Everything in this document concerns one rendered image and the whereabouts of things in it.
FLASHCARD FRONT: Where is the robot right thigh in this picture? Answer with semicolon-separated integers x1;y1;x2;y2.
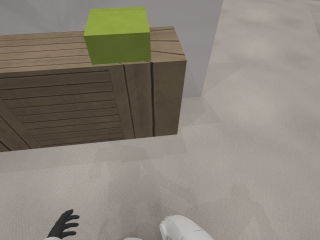
159;215;214;240

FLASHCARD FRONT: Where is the pedestal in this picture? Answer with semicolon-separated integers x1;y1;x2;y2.
0;26;187;152

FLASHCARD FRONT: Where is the robot left hand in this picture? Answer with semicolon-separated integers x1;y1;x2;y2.
47;209;80;239

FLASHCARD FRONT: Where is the carton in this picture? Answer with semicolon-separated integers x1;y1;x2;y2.
83;6;151;65

